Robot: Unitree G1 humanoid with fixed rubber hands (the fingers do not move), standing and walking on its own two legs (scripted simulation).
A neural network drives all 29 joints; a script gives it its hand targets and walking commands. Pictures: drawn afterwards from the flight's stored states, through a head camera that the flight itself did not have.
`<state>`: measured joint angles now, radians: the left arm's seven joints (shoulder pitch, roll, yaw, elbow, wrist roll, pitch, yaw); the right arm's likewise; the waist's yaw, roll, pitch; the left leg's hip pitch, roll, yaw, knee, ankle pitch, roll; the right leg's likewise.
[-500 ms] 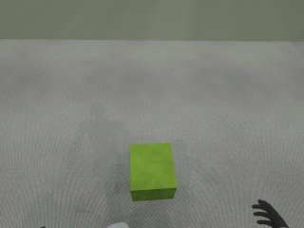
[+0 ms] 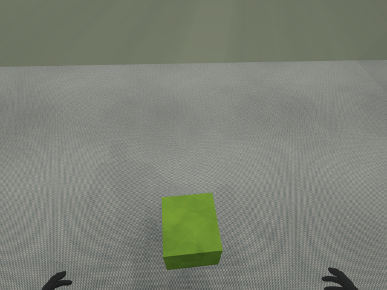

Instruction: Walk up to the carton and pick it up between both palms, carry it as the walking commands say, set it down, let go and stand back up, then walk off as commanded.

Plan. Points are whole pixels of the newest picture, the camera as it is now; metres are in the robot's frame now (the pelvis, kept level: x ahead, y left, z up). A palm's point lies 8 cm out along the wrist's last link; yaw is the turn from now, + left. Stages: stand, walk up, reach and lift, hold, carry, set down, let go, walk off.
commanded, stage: walk up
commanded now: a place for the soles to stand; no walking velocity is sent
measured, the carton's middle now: (190, 230) +0.48 +0.02 -0.67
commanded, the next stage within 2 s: reach and lift in 0.88 s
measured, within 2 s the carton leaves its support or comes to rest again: neither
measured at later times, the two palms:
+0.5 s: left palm out of the picture +0.12 +0.31 -0.11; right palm out of the picture +0.13 -0.34 -0.10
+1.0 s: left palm (55, 282) +0.16 +0.30 -0.10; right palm (348, 269) +0.17 -0.32 -0.08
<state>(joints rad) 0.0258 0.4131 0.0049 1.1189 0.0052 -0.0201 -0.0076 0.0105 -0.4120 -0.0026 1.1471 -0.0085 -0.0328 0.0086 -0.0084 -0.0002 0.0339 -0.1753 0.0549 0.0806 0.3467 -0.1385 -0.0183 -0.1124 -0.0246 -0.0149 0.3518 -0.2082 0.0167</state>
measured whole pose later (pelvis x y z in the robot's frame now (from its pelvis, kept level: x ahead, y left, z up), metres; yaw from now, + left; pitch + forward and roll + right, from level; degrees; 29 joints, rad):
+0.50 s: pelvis +0.03 -0.02 -0.01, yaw +1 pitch -1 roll +0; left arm 0.08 0.43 0.04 1.04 0.01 0.02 -0.02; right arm 0.09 -0.44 -0.02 1.05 -0.02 -0.03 -0.02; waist 0.01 -0.01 0.04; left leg -0.20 0.07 0.06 0.46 -0.23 -0.04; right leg -0.12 -0.01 -0.04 0.45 -0.31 -0.01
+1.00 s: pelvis +0.02 -0.01 -0.01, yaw +1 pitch +3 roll +1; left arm 0.11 0.37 0.16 0.67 0.08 0.15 -0.06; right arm 0.12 -0.38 -0.13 0.67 -0.08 0.14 0.03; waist 0.01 -0.03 0.07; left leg -0.31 0.06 0.06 0.51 -0.24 -0.04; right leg -0.25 -0.03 -0.03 0.53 -0.33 0.01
